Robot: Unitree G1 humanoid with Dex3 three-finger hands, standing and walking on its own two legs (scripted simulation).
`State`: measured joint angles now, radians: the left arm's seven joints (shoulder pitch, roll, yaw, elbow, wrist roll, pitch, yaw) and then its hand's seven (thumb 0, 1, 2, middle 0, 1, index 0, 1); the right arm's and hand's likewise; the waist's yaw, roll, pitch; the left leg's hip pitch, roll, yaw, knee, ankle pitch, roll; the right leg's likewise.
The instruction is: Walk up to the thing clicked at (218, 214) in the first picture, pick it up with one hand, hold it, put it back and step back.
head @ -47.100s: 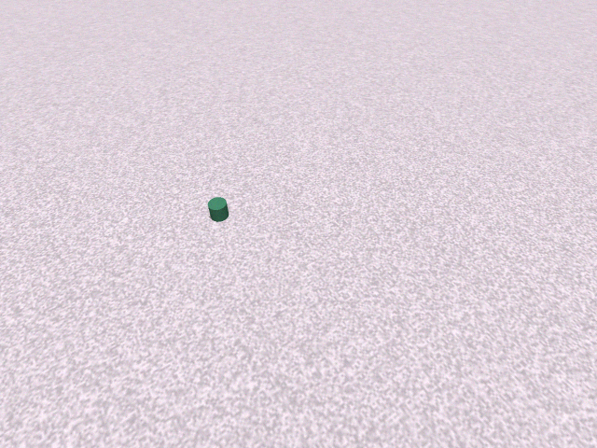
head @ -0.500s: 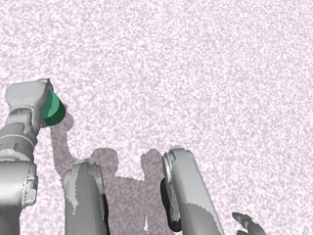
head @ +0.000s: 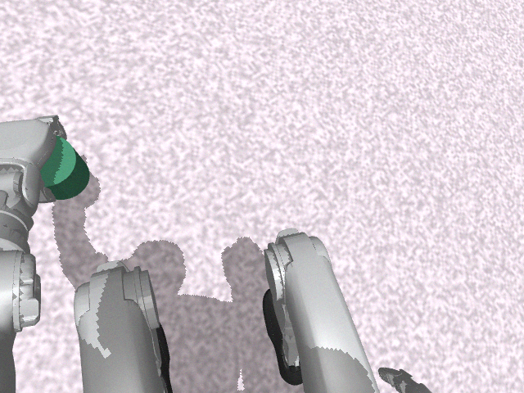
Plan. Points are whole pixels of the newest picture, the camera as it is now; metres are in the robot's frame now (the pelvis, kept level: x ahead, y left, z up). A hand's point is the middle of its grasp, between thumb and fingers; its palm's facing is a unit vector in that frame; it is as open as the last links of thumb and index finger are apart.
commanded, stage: crouch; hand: left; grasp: from above
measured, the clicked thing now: (54, 168) +0.50 +0.26 -0.19
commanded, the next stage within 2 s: lower in 0.16 s
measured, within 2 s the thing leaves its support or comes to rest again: rests again in 1.60 s
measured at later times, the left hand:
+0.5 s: hand (46, 174) +0.49 +0.28 -0.20, palm faces -0.47 -0.06 -0.88, open 11.1 cm
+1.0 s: hand (58, 175) +0.50 +0.27 -0.24, palm faces -0.45 -0.08 -0.89, open 11.1 cm
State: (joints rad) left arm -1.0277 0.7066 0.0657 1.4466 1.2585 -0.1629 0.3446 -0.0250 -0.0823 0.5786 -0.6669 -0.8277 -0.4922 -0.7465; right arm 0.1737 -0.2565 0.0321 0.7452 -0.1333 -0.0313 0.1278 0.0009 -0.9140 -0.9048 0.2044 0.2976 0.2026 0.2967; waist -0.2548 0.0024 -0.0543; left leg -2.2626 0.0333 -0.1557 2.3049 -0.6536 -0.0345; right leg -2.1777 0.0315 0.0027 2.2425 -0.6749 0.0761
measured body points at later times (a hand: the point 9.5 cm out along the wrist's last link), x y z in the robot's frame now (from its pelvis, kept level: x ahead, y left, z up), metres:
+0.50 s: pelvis +0.00 +0.00 -0.03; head +0.25 +0.07 +0.34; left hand +0.51 +0.28 -0.15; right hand +0.03 -0.27 -0.12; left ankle +0.08 +0.14 -0.32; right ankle +0.10 -0.14 -0.32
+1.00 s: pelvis +0.01 +0.00 -0.05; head +0.28 +0.07 +0.31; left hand +0.52 +0.27 -0.19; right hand +0.03 -0.27 -0.13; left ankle +0.08 +0.14 -0.32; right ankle +0.10 -0.14 -0.32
